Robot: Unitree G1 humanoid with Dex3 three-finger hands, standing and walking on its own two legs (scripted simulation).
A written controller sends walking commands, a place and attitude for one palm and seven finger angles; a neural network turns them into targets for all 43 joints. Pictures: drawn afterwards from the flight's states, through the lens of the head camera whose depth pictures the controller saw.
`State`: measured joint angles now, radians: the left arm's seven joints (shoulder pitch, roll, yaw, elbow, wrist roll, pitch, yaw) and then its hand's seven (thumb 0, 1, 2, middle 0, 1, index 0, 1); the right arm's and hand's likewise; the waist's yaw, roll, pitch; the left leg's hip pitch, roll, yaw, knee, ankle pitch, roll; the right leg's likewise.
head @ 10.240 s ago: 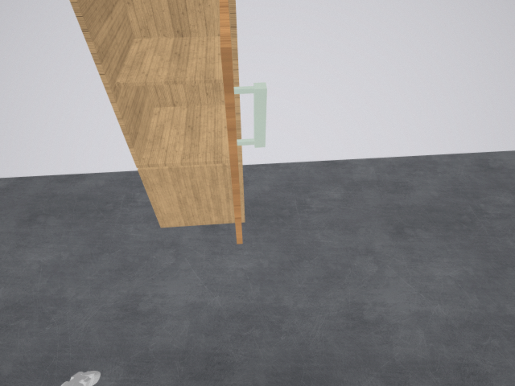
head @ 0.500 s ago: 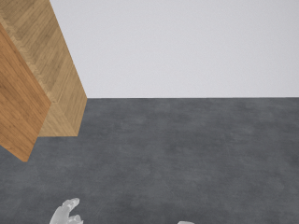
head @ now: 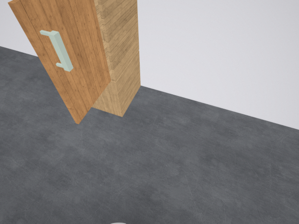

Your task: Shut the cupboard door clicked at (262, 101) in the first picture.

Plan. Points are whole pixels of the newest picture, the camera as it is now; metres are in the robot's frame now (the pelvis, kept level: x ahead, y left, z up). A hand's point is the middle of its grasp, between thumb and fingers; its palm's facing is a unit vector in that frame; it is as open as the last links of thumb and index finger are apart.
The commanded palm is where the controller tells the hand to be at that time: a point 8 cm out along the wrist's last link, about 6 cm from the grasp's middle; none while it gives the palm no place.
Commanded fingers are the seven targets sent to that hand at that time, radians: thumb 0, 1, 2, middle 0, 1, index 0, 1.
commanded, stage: turn to face it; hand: left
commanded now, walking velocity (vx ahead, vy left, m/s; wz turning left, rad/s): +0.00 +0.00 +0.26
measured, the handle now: (56, 51) +0.62 +0.39 +0.09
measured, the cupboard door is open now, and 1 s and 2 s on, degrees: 90 90 90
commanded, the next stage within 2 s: take the last steps up to it in 0.14 s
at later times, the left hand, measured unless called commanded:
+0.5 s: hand out of the picture +0.05 +0.19 -0.16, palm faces +0.15 -0.96 -0.23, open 7.4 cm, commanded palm none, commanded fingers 0.00 0.90 0.90 -0.20 -0.30 -0.20 -0.30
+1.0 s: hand out of the picture -0.01 +0.20 -0.18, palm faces +0.28 -0.95 -0.12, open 7.4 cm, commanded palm none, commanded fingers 0.00 0.90 0.90 -0.20 -0.30 -0.20 -0.30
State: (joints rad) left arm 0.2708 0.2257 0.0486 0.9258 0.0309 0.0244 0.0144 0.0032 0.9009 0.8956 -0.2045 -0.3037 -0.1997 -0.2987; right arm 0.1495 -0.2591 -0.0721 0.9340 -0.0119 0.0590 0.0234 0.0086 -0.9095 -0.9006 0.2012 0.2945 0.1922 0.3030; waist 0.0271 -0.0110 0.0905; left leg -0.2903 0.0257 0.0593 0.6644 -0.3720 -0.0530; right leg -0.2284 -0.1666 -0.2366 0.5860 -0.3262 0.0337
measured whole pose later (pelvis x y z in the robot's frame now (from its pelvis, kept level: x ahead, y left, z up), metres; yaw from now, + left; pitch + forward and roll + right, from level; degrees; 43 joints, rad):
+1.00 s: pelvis +0.13 +0.09 -0.01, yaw +9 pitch -1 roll -1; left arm 0.48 0.11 0.03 1.18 0.02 -0.01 0.02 0.00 0.90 0.90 -0.20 -0.30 -0.20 -0.30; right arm 0.18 -0.17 -0.05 1.03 -0.02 -0.05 0.00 0.01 -0.93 -0.90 0.20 0.29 0.19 0.30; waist 0.05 -0.02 0.07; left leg -0.36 0.05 0.15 0.65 -0.27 0.05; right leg -0.18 -0.11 -0.08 0.91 -0.54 0.03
